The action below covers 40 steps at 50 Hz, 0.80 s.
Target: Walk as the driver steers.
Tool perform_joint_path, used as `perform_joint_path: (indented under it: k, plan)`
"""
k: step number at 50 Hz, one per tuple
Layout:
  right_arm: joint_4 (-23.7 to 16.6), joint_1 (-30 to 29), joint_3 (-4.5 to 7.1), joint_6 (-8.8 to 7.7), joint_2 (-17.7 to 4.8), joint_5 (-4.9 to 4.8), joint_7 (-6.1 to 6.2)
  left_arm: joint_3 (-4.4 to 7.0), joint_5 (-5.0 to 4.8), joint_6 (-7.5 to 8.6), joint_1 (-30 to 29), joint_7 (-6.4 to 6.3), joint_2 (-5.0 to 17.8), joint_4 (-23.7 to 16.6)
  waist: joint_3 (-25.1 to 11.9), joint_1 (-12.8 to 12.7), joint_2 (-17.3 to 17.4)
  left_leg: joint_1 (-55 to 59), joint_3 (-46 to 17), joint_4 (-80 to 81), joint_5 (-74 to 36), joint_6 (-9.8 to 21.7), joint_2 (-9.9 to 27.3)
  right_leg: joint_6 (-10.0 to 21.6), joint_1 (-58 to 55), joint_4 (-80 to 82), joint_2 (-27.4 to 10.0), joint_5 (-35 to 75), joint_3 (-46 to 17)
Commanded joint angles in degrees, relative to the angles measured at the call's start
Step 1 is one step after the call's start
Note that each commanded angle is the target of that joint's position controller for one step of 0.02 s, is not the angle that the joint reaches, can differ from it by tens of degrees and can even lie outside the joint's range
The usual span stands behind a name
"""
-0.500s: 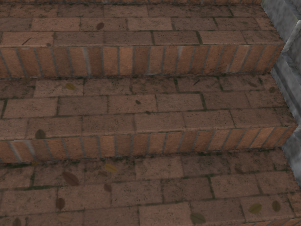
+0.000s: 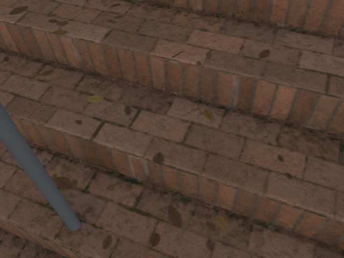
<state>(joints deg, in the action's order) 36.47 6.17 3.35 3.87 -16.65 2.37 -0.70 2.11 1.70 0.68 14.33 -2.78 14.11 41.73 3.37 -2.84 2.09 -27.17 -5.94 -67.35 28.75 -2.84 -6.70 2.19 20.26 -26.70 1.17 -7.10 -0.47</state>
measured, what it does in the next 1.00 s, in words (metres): steps on the spot, turning right: left foot, then right foot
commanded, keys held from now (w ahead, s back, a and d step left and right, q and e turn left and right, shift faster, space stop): e+shift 0.54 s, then shift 0.12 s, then q+shift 0.04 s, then w+q+shift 0.30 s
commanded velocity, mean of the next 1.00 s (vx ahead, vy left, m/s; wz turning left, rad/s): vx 0.14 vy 0.00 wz -0.33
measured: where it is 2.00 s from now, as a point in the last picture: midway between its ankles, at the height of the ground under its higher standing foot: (203, 140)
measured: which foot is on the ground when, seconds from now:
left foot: up 0.00-0.10, down 0.12-0.62, up 0.64-1.00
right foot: down 0.00-0.14, up 0.16-0.62, down 0.64-1.00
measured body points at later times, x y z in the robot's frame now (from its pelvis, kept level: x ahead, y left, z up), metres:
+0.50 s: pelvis -0.02 +0.02 +0.00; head +0.01 +0.02 +0.45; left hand +0.20 +0.22 -0.12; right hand +0.00 -0.27 -0.10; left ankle +0.00 +0.10 -0.74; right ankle -0.09 -0.08 -0.66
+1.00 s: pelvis -0.02 -0.04 +0.01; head -0.02 -0.04 +0.46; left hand +0.15 +0.17 -0.11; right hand -0.05 -0.31 -0.12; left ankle +0.05 +0.08 -0.60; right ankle -0.11 -0.07 -0.74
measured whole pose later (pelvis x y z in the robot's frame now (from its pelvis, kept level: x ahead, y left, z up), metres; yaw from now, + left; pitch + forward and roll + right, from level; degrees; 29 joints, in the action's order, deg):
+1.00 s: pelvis -0.02 -0.04 +0.01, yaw -23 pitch +1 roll +0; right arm 43.9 18.3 5.0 1.3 -14.3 2.8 -2.6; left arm 2.4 2.5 4.4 21.2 -0.9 12.0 43.3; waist -2.9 0.5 1.2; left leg -41.8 -2.2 -79.3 11.5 1.2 0.3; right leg 3.5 2.8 -15.9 0.9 -15.1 11.1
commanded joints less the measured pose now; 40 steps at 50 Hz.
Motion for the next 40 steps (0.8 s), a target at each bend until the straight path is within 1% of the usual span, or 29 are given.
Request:
perform_joint_path:
  k: [1, 3, 4, 5, 6, 7, 8, 9, 10, 11, 12, 13, 14, 17, 19, 23, 27, 29, 30, 31, 32, 33, 34, 35, 36, 37, 38, 39, 40]
  plan:
    - [-1.52, 6.1, -1.33, 0.38, 0.8, -0.45, 0.56, 2.23, -0.01, 0.19, -1.19, 1.16, 7.59, -3.8, -6.62, 2.56, -14.67, 9.05, 8.01, 21.41, 5.91, 1.02, 0.5, 9.41, -5.33, 9.9, -7.87, 14.62, -13.58]
    - [-1.68, 6.91, -1.05, 0.62, -0.57, -1.08, 1.75, 3.79, 0.19, -1.14, 3.03, 2.24, 10.16, -2.94, -7.83, 1.39, -14.63, 10.58, 7.66, 28.8, 1.23, 1.51, -0.32, 9.18, -8.48, 7.66, -9.29, 14.86, -18.26]
    - [-1.18, 8.44, -0.92, 0.3, -0.73, -1.25, 2.17, 4.14, -0.18, -1.74, 3.19, 2.42, 10.35, -3.1, -7.51, 2.31, -13.56, 12.32, 7.6, 33.97, -2.71, 2.0, -0.49, 8.25, -7.65, 6.51, -9.24, 13.05, -19.9]
    - [-1.5, 9.18, -1.35, -0.25, 0.7, -1.36, 2.62, 4.45, -0.72, -2.3, 3.02, 1.99, 10.14, -3.14, -7.83, 3.39, -12.5, 17.03, 8.2, 42.65, -9.04, 2.83, -0.75, 6.47, -5.08, 6.09, -8.42, 10.98, -19.98]
    - [-1.53, 9.03, -1.22, -1.06, -0.38, -1.03, 3.09, 4.39, -1.07, -2.14, 3.2, 1.44, 9.07, -3.08, -7.91, 3.55, -10.17, 22.69, 6.7, 47.28, -13.38, 3.43, 0.51, 3.91, -0.29, 4.8, -6.6, 4.71, -19.8]
    - [-1.76, 8.23, -0.47, -1.8, -3.44, -0.69, 3.45, 4.29, -1.35, -1.92, 3.53, 1.16, 6.53, -3.57, -7.98, 3.24, -2.82, 29.63, -0.97, 49.61, -13.28, 4.96, 8.71, 0.49, 9.23, -2.42, -2.53, -14.12, -16.03]
    - [-2.75, 8.56, 0.63, -1.78, -8.74, 0.32, 3.77, 3.75, -2.06, -1.77, -0.94, 0.69, 3.39, -7.23, -6.62, 6.71, 15.15, 25.64, -17.35, 55.54, -13.9, 12.03, 26.24, -2.88, 21.19, -25.02, 7.3, -26.12, -1.1]
    - [-4.14, 5.46, -0.14, -2.28, -5.3, -0.23, 4.12, 4.48, 0.88, -2.25, -0.18, -0.4, 6.44, -6.4, -5.17, 4.88, 8.03, 14.21, -15.82, 54.35, -26.97, 16.14, 31.96, -3.66, 16.65, -44.61, 3.06, -29.35, -1.61]
    - [-5.27, -0.2, -1.66, -2.92, -1.02, -0.14, 4.24, 4.94, 1.13, -3.15, 3.57, -0.44, 5.94, -4.21, -3.2, 0.17, 3.53, 9.38, -10.21, 52.0, -32.2, 17.18, 28.19, -2.82, 14.38, -55.56, 2.14, -27.07, -3.29]
    - [-4.77, -2.46, -1.99, -3.29, 0.44, -0.08, 4.03, 4.75, 1.15, -3.93, 6.8, -0.34, 5.26, -2.29, -1.96, -2.13, 0.84, 7.56, -4.22, 50.64, -33.76, 16.21, 24.1, -2.75, 14.67, -63.24, 2.17, -23.39, -2.34]
    - [-5.2, -3.68, -1.75, -3.85, 0.04, 0.04, 4.17, 5.14, 1.34, -4.64, 8.55, 0.19, 5.99, -1.77, -1.39, -3.31, -0.64, 8.65, -0.13, 49.45, -32.1, 14.75, 20.69, -3.35, 15.98, -64.61, 1.33, -18.58, -1.11]
    - [-5.24, -2.91, -1.66, -4.25, -0.03, -0.01, 4.32, 5.16, 1.38, -5.04, 9.0, 0.76, 5.84, -1.04, -1.92, -2.34, 0.94, 11.06, 2.2, 48.24, -35.23, 14.99, 18.99, -4.28, 17.41, -67.46, 1.66, -16.13, 0.62]
    - [-4.69, -1.0, -1.74, -4.15, 0.13, -0.55, 4.28, 5.4, 0.62, -4.88, 7.0, 2.17, 7.55, -1.97, -1.99, -1.17, 0.04, 14.51, 4.27, 48.57, -35.53, 14.44, 17.99, -5.37, 19.17, -60.54, 0.36, -13.29, -0.53]
    - [-2.27, 7.54, -0.9, -4.18, -0.75, -0.71, 5.16, 4.49, 0.88, -4.58, 0.99, 4.06, 5.72, -3.83, -3.97, 3.82, 3.25, 25.63, 5.12, 46.01, -43.56, 16.18, 20.43, -7.45, 22.36, -52.32, 0.35, -13.63, 0.37]
    - [-0.79, 11.27, -0.24, -4.29, -1.82, -0.74, 5.55, 3.83, 1.51, -5.13, -1.37, 4.41, 4.46, -5.31, -4.51, 5.02, 4.65, 29.2, 4.12, 46.02, -44.56, 17.22, 23.54, -7.77, 22.58, -46.13, -0.59, -16.05, 0.54]
    - [-2.07, 7.77, 0.27, -4.78, -2.72, 0.32, 4.13, 3.19, -0.48, -6.31, -4.51, 5.44, 3.61, -8.37, -6.14, 3.95, 7.16, 24.84, 8.2, 45.18, -42.42, 15.89, 25.23, -6.26, 14.37, -35.85, -2.78, -18.97, 3.15]
    - [-1.73, 8.0, 1.31, -5.02, -5.36, 0.31, 3.04, 2.83, -1.16, -6.11, -7.62, 5.75, 3.43, -11.45, -6.53, 4.37, 8.08, 18.98, 12.83, 43.43, -38.45, 12.85, 26.74, -3.34, 3.45, -22.67, -2.31, -21.84, 7.16]
    - [-0.79, 9.01, 1.87, -4.58, -6.59, -0.04, 2.81, 2.95, -1.01, -5.52, -6.72, 5.85, 3.85, -11.58, -6.99, 4.31, 8.42, 18.24, 12.93, 40.86, -37.66, 11.48, 26.74, -1.98, -0.65, -14.42, -0.78, -20.92, 7.9]
    - [-0.31, 8.73, 1.99, -4.07, -6.7, -0.66, 2.82, 2.91, -0.59, -4.94, -3.93, 5.35, 3.51, -10.55, -7.33, 2.48, 6.49, 16.43, 14.94, 36.93, -35.94, 9.65, 25.64, -1.04, -5.2, -6.15, 0.61, -16.41, 8.69]
    - [0.99, 10.56, 2.03, -3.64, -6.33, -0.92, 2.47, 2.99, 0.3, -3.87, 0.03, 4.61, 4.33, -8.67, -8.8, 0.72, 0.96, 11.68, 18.22, 29.16, -31.84, 6.39, 22.66, -0.54, -13.22, 2.52, 1.48, -7.3, 6.44]
    - [-0.42, 11.37, 1.05, -3.19, -3.56, -0.15, 1.89, 3.92, 0.91, -2.53, 3.82, 3.78, 9.54, -8.32, -9.13, -0.48, -12.48, -3.75, 20.55, 15.27, -6.46, 2.32, 17.5, 2.4, -23.58, 8.28, -11.7, 2.81, -11.52]
    - [-4.18, 8.94, -0.19, -2.77, 0.05, 0.65, 1.95, 5.39, 0.14, -2.04, 4.42, 3.11, 16.96, -10.23, -9.44, -0.89, -21.89, -13.52, 15.83, 4.45, 10.9, -1.02, 9.12, 13.21, -19.71, 7.67, -27.6, 32.27, -28.46]
    - [-2.18, 8.75, 0.03, -1.9, -1.5, 0.57, 1.71, 3.88, -1.2, -1.85, 6.22, 2.45, 10.85, -9.53, -11.9, -1.73, -9.16, -10.3, 9.52, -1.68, 7.26, -0.82, 11.89, 15.84, -22.09, 2.21, -25.78, 50.46, -17.45]
    - [-1.88, 8.75, -0.99, -1.68, 0.36, -0.86, 1.6, 2.71, -0.88, -2.1, 1.45, 1.59, 8.89, -9.81, -13.2, -0.5, -14.64, -6.54, 7.51, -0.49, 3.94, -0.78, 11.33, 16.9, -16.28, 4.87, -24.03, 36.79, -13.92]
    - [-0.65, 8.73, -1.1, -2.38, -0.48, -0.54, 1.36, 1.52, -0.59, -2.47, -3.87, 1.23, 5.01, -9.86, -8.49, 2.05, -11.45, -5.16, 6.96, 3.96, -3.1, -0.78, 12.63, 11.85, -12.4, 10.11, -17.04, 11.03, -9.35]
    - [0.51, 9.15, -0.16, -2.57, -2.66, 0.85, 0.62, 1.15, -0.79, -2.45, -4.63, 0.92, 4.06, -9.27, -7.1, 2.04, -13.5, -5.46, 10.04, 3.42, -7.18, 0.06, 10.96, 9.16, -12.51, 13.42, -13.74, -5.25, -7.99]
    - [2.1, 9.92, 0.44, -2.62, -4.19, 0.78, -0.26, 1.09, -0.27, -2.28, -3.09, 1.12, 4.72, -8.32, -5.0, 1.3, -13.42, -6.16, 9.46, 2.14, -10.62, 0.58, 9.99, 7.95, -12.54, 16.72, -12.37, -12.42, -7.13]
    - [1.78, 9.2, 1.01, -2.72, -4.88, 0.26, -0.99, 1.43, -0.21, -1.51, -1.3, 1.15, 5.99, -7.88, -2.91, 0.87, -11.64, -8.05, 7.44, 1.6, -12.44, 1.31, 8.77, 7.13, -13.05, 18.9, -13.47, -16.58, -7.73]
    - [2.11, 8.91, 1.22, -3.12, -4.45, -0.39, -1.53, 1.77, 0.16, -0.56, 0.37, 1.37, 6.96, -7.1, -1.24, 0.64, -9.13, -10.81, 4.94, 0.85, -13.93, 2.18, 7.64, 6.29, -14.8, 20.16, -14.31, -18.06, -7.69]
